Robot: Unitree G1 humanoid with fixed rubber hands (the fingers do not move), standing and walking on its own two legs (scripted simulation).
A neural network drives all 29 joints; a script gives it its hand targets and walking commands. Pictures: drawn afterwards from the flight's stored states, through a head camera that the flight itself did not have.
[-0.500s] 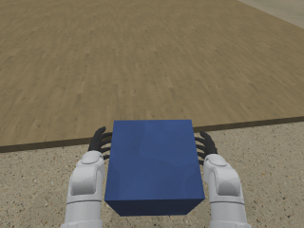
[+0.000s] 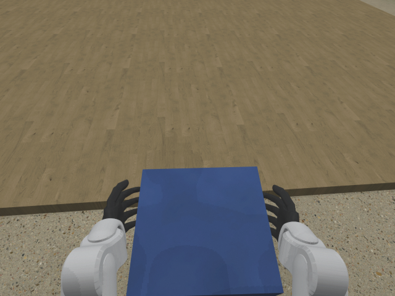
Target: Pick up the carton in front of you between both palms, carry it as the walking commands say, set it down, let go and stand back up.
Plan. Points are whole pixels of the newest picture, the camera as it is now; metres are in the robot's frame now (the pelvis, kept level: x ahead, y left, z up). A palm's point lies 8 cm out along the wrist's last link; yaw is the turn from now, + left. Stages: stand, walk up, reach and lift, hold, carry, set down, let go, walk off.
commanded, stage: carry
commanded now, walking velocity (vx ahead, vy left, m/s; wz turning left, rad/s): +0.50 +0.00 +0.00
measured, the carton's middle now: (201, 243) +0.24 +0.01 +0.01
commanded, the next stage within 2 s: none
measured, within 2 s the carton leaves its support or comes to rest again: neither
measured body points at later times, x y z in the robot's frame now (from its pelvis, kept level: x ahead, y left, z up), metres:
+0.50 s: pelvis +0.30 +0.03 +0.00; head +0.29 +0.04 +0.45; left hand +0.60 +0.17 +0.14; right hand +0.59 -0.13 +0.14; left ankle +0.17 +0.10 -0.74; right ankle +0.45 -0.10 -0.70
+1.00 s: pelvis +0.64 +0.00 +0.00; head +0.70 -0.01 +0.44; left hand +1.00 +0.15 +0.13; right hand +1.01 -0.15 +0.12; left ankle +0.68 +0.12 -0.64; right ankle +0.51 -0.07 -0.74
